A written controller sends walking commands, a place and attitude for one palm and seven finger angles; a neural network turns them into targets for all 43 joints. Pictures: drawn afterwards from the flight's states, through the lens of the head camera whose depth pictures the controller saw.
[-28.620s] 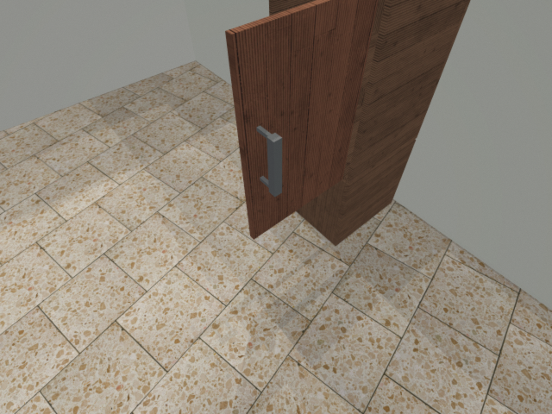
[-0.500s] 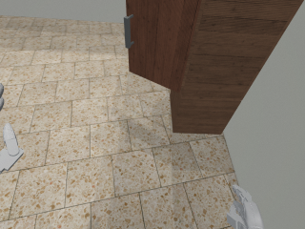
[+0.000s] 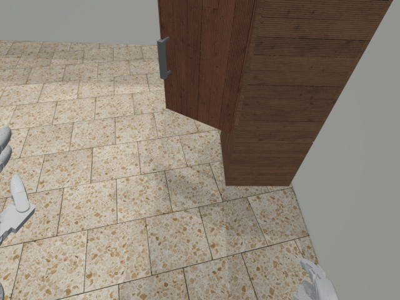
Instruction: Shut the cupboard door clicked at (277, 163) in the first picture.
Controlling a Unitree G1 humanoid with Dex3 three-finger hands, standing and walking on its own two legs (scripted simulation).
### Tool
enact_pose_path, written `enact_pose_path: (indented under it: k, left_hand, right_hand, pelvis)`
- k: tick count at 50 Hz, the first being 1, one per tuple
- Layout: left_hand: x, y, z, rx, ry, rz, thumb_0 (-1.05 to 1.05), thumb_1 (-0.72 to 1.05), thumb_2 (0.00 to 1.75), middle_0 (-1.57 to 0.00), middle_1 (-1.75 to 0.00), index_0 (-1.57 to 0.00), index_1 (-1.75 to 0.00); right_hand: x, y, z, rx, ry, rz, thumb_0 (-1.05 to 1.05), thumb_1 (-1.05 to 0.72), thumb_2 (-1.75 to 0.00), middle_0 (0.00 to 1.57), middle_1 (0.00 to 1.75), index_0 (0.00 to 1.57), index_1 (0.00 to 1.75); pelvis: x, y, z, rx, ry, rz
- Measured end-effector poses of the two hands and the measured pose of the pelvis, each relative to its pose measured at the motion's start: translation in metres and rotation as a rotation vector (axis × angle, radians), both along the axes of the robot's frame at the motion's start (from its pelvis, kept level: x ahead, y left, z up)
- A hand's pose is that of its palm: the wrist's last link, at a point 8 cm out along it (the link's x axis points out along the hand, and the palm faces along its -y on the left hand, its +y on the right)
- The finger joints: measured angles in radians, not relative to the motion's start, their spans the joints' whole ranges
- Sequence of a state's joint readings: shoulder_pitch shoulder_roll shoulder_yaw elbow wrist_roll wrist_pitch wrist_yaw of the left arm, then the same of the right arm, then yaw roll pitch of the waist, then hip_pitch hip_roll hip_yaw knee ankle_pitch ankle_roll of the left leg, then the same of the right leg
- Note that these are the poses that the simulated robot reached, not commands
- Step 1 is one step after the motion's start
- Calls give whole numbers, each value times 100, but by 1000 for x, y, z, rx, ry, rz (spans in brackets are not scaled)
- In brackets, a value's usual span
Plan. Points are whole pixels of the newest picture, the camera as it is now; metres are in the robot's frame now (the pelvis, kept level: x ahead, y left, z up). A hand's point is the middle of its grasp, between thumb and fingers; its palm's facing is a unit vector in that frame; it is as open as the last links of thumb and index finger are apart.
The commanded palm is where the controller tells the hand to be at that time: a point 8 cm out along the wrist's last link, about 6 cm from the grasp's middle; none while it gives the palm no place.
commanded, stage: let the arm hang, fingers relaxed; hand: left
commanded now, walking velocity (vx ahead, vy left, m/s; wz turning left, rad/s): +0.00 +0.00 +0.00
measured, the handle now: (165, 58) +1.05 +0.19 -0.04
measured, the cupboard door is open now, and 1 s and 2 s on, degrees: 59 59 59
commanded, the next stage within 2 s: look to check the result in 1.16 s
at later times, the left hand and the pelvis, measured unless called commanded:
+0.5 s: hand out of the picture -0.07 +0.19 -0.17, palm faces +0.03 -0.98 -0.18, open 7.1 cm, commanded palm none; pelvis -0.04 +0.01 +0.00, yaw +2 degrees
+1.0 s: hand out of the picture -0.02 +0.21 -0.16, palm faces +0.01 -0.98 -0.22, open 7.4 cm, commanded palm none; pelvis -0.04 +0.02 +0.01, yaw +0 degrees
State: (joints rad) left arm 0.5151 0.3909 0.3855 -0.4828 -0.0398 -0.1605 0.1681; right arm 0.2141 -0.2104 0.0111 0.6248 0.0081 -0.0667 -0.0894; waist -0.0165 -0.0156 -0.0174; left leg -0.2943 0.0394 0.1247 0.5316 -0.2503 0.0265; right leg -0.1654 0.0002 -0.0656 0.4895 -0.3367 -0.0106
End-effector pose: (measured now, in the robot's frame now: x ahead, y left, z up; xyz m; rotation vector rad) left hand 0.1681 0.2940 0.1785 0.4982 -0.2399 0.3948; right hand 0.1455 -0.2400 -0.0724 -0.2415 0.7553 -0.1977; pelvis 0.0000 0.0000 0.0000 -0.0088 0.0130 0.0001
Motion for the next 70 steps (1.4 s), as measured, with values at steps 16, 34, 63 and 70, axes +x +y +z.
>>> enact_pose_path:
  k: [16,34,63,70]
  left_hand:
    - [-94,-38,-277,-411,1209,7,1,90,89,-20,-29,-20,-30]
    - [-274,-35,-309,-570,1681,298,1,92,89,-20,-29,-20,-30]
    - [-172,-33,-310,-522,1515,176,0,90,89,-20,-29,-20,-30]
    - [-168,-21,-306,-497,1520,207,1,90,89,-20,-29,-20,-30]
  right_hand:
    - [-53,-6,-41,24,236,79,1,-90,-90,20,30,20,29]
    - [-194,17,-65,94,663,-70,1,-90,-90,20,30,20,29]
    - [-154,6,-57,69,583,-87,1,-90,-90,20,30,20,29]
    - [-133,-4,-54,49,564,-74,1,-90,-90,20,30,20,29]
  pelvis:
    - [-33,16,-5,8,-10,12]
    - [-42,15,6,-10,-38,16]
    - [-25,17,10,4,-32,2]
    - [-18,15,11,4,-35,4]
